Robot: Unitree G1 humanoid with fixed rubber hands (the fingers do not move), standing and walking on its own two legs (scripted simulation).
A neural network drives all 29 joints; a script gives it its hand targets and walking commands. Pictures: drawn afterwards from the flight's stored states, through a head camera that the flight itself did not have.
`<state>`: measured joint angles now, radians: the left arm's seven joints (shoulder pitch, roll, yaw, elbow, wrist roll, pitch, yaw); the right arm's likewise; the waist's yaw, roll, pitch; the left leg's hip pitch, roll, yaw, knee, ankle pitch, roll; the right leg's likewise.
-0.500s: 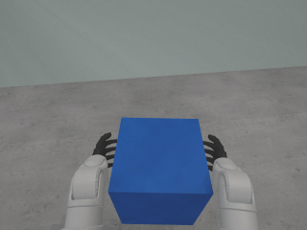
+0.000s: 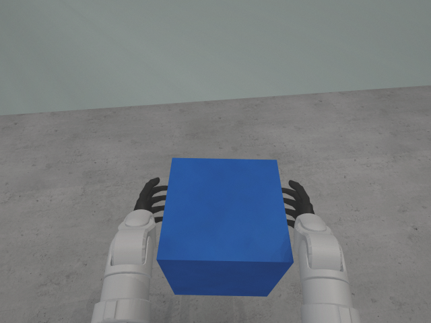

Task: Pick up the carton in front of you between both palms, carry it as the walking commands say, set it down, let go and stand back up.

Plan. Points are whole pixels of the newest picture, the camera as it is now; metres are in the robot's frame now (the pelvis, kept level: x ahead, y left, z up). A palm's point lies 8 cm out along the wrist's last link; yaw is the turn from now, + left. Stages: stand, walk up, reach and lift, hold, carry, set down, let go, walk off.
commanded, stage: carry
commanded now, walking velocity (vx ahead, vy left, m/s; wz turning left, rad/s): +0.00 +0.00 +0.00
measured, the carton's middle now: (222, 231) +0.31 +0.00 -0.04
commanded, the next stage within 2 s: hold in 0.10 s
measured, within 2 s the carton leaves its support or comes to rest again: neither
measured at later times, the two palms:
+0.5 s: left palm (153, 224) +0.27 +0.13 +0.05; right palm (322, 245) +0.24 -0.17 +0.05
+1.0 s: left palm (151, 212) +0.30 +0.14 +0.05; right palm (314, 235) +0.26 -0.16 +0.05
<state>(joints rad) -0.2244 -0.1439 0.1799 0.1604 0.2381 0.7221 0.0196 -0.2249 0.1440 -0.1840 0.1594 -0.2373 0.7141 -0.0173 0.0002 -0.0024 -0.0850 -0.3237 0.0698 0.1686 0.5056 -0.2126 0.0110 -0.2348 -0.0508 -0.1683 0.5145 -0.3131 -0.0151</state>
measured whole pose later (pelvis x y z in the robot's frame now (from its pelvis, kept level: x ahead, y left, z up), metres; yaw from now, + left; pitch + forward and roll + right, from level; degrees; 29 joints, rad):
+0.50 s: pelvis -0.03 +0.01 +0.01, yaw -6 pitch -8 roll +0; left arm -0.27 -0.15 0.21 0.24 0.29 0.73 0.00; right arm -0.27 0.15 -0.23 0.25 -0.28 0.71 0.00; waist 0.00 -0.02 0.05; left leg -0.09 0.00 -0.02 0.38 -0.15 -0.01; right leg -0.06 0.01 0.02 0.40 -0.21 -0.01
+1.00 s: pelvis -0.03 +0.03 +0.00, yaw -8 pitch -8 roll +0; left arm -0.42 -0.19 0.39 0.41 0.37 0.67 -0.02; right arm -0.42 0.20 -0.41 0.44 -0.38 0.65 0.04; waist 0.01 -0.02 0.04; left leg -0.12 -0.04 -0.03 0.45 -0.20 0.02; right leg -0.09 0.02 0.09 0.47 -0.24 0.01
